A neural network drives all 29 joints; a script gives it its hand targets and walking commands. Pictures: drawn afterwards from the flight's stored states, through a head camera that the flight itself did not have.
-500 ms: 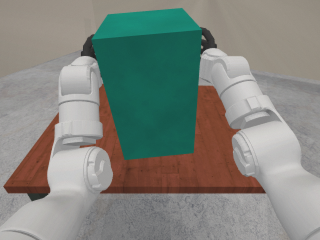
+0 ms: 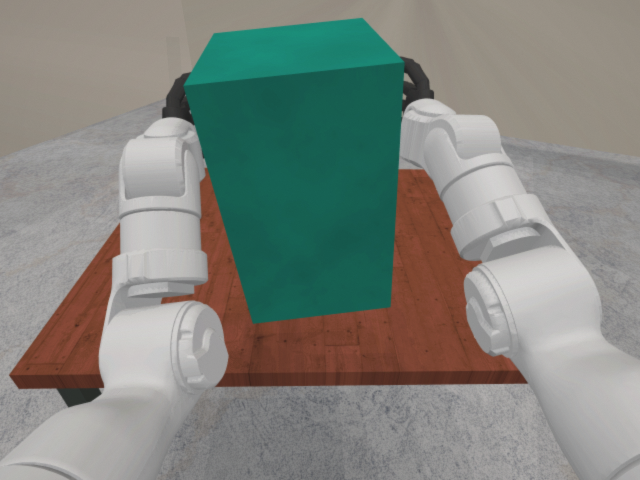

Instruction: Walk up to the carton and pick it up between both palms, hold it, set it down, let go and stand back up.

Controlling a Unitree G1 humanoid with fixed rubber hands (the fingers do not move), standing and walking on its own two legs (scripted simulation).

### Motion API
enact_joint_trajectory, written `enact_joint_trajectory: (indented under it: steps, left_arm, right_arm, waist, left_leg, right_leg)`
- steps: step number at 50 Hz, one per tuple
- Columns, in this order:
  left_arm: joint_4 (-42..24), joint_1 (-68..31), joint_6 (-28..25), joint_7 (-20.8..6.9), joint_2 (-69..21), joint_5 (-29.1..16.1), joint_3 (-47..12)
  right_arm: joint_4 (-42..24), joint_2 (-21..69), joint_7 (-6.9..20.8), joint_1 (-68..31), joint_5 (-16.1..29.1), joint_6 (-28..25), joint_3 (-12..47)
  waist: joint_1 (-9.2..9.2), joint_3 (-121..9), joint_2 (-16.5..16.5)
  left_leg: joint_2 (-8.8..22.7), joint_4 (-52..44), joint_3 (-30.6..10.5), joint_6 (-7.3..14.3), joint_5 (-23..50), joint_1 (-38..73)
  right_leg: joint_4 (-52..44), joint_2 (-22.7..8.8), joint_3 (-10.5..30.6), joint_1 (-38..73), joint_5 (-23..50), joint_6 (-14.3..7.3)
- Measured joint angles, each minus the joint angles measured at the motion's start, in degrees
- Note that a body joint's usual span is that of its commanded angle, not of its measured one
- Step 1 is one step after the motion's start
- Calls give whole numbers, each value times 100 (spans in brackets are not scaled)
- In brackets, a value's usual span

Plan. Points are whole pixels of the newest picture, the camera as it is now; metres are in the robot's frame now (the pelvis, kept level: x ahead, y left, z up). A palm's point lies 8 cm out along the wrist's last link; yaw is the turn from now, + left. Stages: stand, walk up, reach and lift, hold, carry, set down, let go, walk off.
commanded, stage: hold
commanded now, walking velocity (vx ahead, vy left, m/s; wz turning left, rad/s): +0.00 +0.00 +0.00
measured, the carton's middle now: (305, 175) +0.36 +0.00 +0.27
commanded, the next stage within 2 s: none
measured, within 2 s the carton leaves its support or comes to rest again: neither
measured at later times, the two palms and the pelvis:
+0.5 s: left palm (181, 134) +0.37 +0.14 +0.32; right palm (416, 121) +0.37 -0.13 +0.33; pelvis +0.00 +0.00 +0.00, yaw +0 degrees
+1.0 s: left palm (183, 138) +0.38 +0.14 +0.31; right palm (413, 122) +0.38 -0.12 +0.33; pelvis +0.00 +0.00 +0.00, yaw +0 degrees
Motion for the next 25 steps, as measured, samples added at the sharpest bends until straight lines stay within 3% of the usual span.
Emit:
enact_joint_trajectory:
  steps: [16, 25]
  left_arm:
    - [454, -244, -122, -34, 137, -22, 56]
    - [284, -158, -194, 7, 96, -79, 19]
  right_arm:
    - [256, 69, 30, -95, -178, -62, -117]
    - [42, 1, 1, -30, -63, -64, 29]
  waist:
    - [2, -45, -15]
    - [-8, -28, 8]
  left_leg:
    - [-10, -63, -68, -18, 101, -112]
    - [-4, -32, -60, -10, 82, -127]
  right_leg:
    - [5, -3, -61, -117, 40, -29]
    - [-16, 4, -48, -112, 53, -13]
